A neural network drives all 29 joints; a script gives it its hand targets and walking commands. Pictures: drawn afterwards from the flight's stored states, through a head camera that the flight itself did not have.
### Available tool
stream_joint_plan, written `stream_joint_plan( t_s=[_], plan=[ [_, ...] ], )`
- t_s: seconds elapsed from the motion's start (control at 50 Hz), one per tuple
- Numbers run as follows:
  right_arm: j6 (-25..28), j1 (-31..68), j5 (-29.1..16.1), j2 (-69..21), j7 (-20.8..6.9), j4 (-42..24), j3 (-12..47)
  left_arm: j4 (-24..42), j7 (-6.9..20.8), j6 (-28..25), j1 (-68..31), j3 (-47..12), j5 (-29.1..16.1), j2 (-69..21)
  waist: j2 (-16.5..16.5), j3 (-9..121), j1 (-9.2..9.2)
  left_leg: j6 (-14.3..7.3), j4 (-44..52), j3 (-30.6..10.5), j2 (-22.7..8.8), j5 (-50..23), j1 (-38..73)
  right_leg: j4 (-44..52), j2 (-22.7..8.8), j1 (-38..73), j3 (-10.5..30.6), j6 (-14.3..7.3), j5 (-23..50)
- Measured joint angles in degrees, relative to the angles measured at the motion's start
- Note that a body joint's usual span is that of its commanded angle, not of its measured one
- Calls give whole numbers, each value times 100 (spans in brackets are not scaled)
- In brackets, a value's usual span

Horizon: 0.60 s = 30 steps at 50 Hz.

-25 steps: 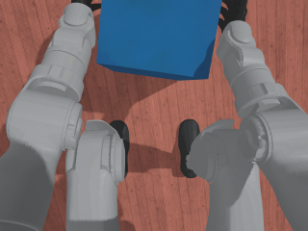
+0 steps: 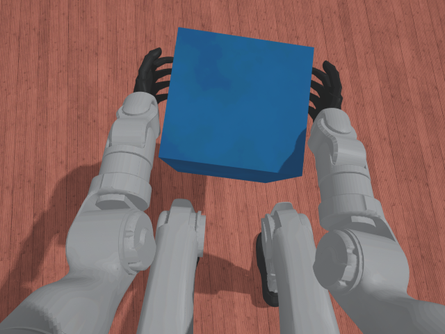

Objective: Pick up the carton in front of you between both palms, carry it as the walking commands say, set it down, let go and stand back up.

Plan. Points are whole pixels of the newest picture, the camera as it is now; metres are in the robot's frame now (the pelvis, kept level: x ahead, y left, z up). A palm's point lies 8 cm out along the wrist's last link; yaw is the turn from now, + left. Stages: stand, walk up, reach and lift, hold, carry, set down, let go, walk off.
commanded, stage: reach and lift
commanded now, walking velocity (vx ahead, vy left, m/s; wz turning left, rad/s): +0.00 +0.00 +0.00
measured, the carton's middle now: (231, 122) +0.48 +0.02 -0.14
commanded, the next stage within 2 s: none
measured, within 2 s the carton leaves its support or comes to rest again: neither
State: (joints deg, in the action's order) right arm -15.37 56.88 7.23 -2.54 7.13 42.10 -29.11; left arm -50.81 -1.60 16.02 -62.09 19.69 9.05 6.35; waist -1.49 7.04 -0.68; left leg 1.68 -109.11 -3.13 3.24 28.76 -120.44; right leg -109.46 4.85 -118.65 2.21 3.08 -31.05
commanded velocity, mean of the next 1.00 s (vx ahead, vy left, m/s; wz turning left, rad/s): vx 0.00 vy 0.00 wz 0.00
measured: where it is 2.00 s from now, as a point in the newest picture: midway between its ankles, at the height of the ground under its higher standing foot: (228, 278)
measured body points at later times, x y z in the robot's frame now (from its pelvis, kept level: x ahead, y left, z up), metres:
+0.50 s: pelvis +0.04 +0.00 +0.13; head +0.22 +0.02 +0.54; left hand +0.47 +0.16 +0.07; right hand +0.46 -0.14 +0.08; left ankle +0.12 +0.12 -0.42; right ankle +0.11 -0.13 -0.42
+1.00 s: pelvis +0.09 +0.00 +0.27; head +0.15 +0.01 +0.71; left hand +0.42 +0.16 +0.23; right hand +0.43 -0.14 +0.24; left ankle +0.12 +0.12 -0.42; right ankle +0.11 -0.13 -0.42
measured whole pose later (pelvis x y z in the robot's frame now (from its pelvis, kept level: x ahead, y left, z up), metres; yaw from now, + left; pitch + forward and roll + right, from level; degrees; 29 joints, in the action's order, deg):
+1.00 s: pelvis +0.09 +0.00 +0.27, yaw +2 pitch +17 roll +0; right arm -19.0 21.5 10.6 -8.9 3.4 30.7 -19.6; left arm -31.7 -1.8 19.9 -21.6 16.6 11.1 -6.1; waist -1.1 10.3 -0.3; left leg 0.6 -52.5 -3.7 2.1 21.4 -47.9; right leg -53.1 2.4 -46.7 3.9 0.5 -23.1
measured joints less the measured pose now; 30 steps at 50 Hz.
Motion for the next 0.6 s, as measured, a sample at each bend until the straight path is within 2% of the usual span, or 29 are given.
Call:
stream_joint_plan(
  t_s=[0.1, 0.28, 0.42, 0.6],
  plan=[
    [-104, -306, 133, -155, -65, -368, 23, 449, 58, 88, 404, 84, 110, -180, -8, 219, 21, 5, 489, -2, -30, -44, 347, 483, -1, 321, 21, -34, 69],
    [-191, -1016, -28, -287, -70, -859, 350, 1121, 36, 224, 1195, -87, -52, -396, -11, 429, 20, -5, 1178, -8, -53, 1, 1213, 1178, -29, 1182, 43, -78, 38],
    [-233, -1549, -86, -345, -81, -914, 530, 1290, 6, 283, 1776, -141, -83, -566, 6, 590, 9, -31, 1797, -9, -61, 31, 2150, 1807, -66, 2124, 66, -107, 14],
    [-200, -2172, 79, -438, -198, -818, 594, 1331, -10, 251, 2477, -116, 57, -828, 25, 685, 3, -65, 2846, -12, -63, -77, 3596, 2850, -128, 3566, 105, -149, 124]
  ],
)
